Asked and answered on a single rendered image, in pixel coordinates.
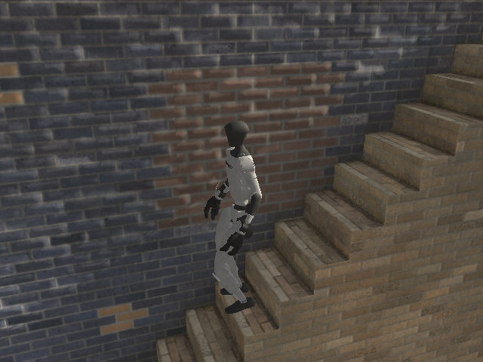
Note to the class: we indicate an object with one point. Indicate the robot right thigh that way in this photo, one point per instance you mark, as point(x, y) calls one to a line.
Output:
point(224, 224)

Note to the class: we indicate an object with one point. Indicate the robot left forearm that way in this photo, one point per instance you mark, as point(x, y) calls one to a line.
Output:
point(251, 209)

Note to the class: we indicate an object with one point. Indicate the left robot shin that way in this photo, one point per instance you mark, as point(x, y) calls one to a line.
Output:
point(229, 282)

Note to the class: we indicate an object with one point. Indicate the robot right hand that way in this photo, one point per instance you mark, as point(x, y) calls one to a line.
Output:
point(215, 204)

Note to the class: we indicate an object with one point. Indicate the robot left upper arm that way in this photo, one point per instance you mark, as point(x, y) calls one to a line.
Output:
point(247, 168)

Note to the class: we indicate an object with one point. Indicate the robot left hand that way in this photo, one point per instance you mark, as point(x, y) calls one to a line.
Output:
point(236, 241)

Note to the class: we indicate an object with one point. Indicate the robot right forearm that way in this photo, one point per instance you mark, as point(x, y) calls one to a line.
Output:
point(224, 189)

